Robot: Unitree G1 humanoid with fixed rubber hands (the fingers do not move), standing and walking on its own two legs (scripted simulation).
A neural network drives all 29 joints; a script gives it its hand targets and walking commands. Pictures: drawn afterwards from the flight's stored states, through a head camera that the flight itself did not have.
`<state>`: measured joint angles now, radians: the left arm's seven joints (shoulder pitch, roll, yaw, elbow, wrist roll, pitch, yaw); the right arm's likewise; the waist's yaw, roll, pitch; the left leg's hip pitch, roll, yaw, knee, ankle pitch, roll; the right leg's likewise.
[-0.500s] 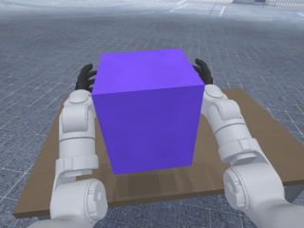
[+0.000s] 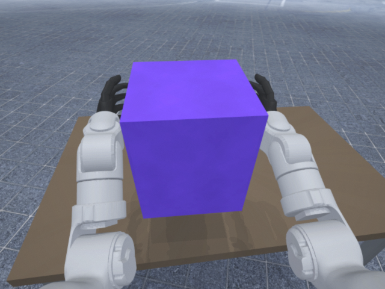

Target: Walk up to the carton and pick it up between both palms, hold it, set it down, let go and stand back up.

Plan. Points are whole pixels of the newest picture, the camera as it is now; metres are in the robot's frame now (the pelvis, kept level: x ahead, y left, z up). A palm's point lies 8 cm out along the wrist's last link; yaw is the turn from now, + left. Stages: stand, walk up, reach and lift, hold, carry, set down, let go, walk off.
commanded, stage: hold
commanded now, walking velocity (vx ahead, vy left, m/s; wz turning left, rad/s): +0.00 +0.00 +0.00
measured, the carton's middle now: (189, 139) +0.36 +0.00 +0.18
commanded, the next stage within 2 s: none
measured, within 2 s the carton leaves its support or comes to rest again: neither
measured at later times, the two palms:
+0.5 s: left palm (91, 125) +0.32 +0.17 +0.24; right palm (262, 113) +0.33 -0.13 +0.26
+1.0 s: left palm (106, 117) +0.36 +0.16 +0.23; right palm (261, 113) +0.36 -0.14 +0.23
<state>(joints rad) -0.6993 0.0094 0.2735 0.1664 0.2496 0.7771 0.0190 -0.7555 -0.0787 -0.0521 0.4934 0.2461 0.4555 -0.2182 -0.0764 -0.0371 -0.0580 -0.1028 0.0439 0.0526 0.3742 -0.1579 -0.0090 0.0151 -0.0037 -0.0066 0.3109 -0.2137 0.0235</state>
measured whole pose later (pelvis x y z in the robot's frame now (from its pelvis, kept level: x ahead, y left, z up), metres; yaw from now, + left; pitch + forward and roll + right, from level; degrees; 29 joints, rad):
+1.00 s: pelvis -0.01 +0.00 +0.00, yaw +0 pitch -7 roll -1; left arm -0.74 0.02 0.31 0.27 0.25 0.75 0.02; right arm -0.83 -0.08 -0.06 0.64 0.24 0.42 -0.21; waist -0.08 -0.04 -0.06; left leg -0.11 0.04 0.05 0.37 -0.15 0.00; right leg 0.01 0.00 -0.01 0.31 -0.20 0.02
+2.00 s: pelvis -0.02 +0.00 +0.00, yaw +0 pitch -8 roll -1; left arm -0.74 0.01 0.34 0.25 0.25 0.76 0.01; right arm -0.85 -0.07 -0.06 0.66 0.25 0.42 -0.21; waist -0.08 -0.04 -0.06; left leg -0.10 0.04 0.05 0.37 -0.13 0.00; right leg 0.01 0.00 -0.01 0.31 -0.19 0.02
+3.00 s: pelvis -0.03 +0.01 +0.00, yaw +0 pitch -8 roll -1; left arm -0.73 0.01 0.34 0.25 0.25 0.78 0.01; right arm -0.85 -0.07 -0.06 0.66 0.25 0.45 -0.21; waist -0.08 -0.04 -0.06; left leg -0.10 0.04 0.05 0.37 -0.12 0.00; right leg 0.01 0.00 -0.01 0.31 -0.18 0.02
